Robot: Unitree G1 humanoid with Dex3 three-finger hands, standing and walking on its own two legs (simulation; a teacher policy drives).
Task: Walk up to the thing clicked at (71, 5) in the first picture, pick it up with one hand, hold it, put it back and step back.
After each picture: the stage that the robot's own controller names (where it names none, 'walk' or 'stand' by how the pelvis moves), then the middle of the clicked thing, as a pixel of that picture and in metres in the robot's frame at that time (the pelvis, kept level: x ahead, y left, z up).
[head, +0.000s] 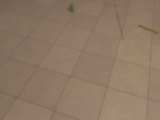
stand; (71, 7) +2.10 +0.17 -0.72
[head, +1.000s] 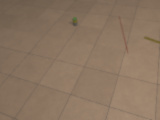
walk; (75, 21) +1.97 +0.24 -0.71
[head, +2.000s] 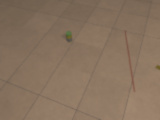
walk; (69, 36) +1.37 +0.26 -0.72
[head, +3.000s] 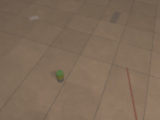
walk; (60, 76) +0.87 +0.24 -0.70
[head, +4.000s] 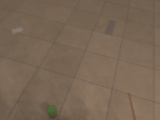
walk; (52, 112) +0.50 +0.21 -0.71
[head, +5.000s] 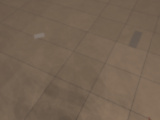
stand; out of the picture +0.38 +0.17 -0.72
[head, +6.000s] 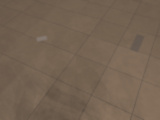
stand; out of the picture +0.38 +0.16 -0.72
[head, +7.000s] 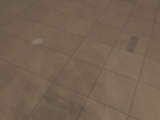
stand; out of the picture +0.37 +0.18 -0.73
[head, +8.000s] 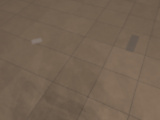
stand; out of the picture +0.37 +0.18 -0.73
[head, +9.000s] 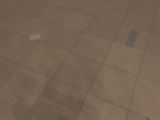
go down; out of the picture +0.36 +0.18 -0.72
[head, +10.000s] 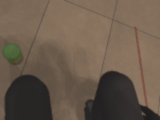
go down; (13, 55) +0.43 +0.24 -0.30
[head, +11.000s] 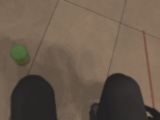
approach; (21, 56) +0.43 +0.24 -0.29
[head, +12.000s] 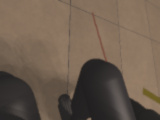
close in; out of the picture +0.41 +0.28 -0.22
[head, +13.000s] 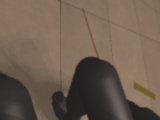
close; out of the picture +0.41 +0.29 -0.22
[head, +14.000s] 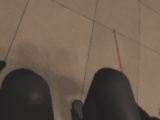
lift; out of the picture +0.36 +0.27 -0.16
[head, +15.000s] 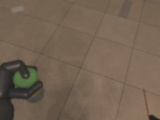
lift; (30, 86) +0.32 +0.18 +0.01
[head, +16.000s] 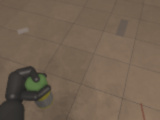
hold; (40, 91) +0.32 +0.16 -0.01
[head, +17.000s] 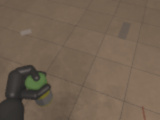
hold; (40, 90) +0.32 +0.17 -0.01
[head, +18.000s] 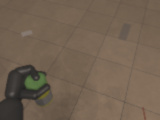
crouch; (40, 90) +0.32 +0.17 +0.00
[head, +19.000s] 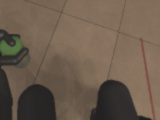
crouch; (16, 53) +0.43 +0.21 -0.11
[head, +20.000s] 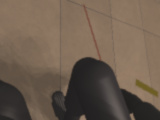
lower; out of the picture +0.41 +0.30 -0.23
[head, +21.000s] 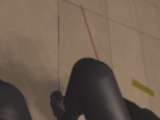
lower; out of the picture +0.41 +0.30 -0.23
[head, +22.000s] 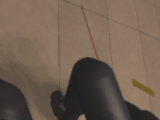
lower; out of the picture +0.41 +0.30 -0.23
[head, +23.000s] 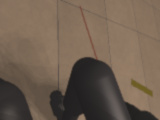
lower; out of the picture +0.41 +0.30 -0.23
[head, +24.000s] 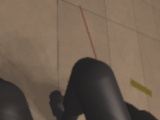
draw back; out of the picture +0.41 +0.30 -0.23
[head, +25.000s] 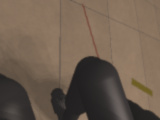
withdraw; out of the picture +0.40 +0.29 -0.23
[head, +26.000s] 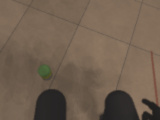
walk; (45, 72) +0.44 +0.21 -0.43
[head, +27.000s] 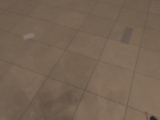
stand; out of the picture +0.37 +0.18 -0.66
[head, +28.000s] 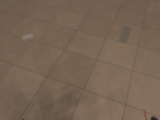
stand; out of the picture +0.38 +0.19 -0.67
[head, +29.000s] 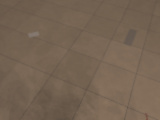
stand; out of the picture +0.38 +0.17 -0.69
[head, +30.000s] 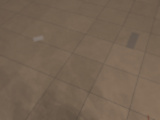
stand; out of the picture +0.40 +0.17 -0.72
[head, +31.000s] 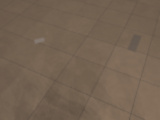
stand; out of the picture +0.37 +0.18 -0.73
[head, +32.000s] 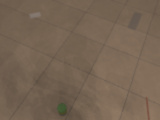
walk; (62, 109) +0.42 +0.13 -0.69
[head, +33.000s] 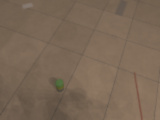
walk; (59, 85) +0.61 +0.17 -0.71
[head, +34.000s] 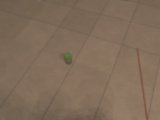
walk; (68, 58) +0.91 +0.21 -0.70
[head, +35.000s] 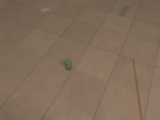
stand; (68, 64) +0.99 +0.16 -0.72
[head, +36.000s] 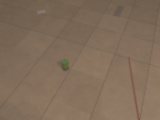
stand; (65, 65) +1.01 +0.18 -0.73
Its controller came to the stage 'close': yes
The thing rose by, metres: 0.69
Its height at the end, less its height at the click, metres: +0.00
